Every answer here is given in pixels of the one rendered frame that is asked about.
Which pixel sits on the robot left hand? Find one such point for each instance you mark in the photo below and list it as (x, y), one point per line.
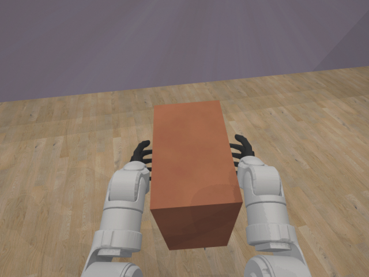
(139, 154)

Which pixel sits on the right robot upper arm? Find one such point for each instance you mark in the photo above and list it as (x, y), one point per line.
(275, 266)

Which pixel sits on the carton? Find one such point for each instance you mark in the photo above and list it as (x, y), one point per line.
(195, 196)

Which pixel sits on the left robot forearm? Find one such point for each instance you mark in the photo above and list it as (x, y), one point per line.
(119, 233)

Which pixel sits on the right robot forearm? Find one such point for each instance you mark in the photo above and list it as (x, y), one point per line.
(268, 227)

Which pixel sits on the left robot upper arm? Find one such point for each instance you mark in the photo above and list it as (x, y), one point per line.
(113, 269)

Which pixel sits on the robot right hand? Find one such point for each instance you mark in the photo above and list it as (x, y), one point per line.
(245, 149)

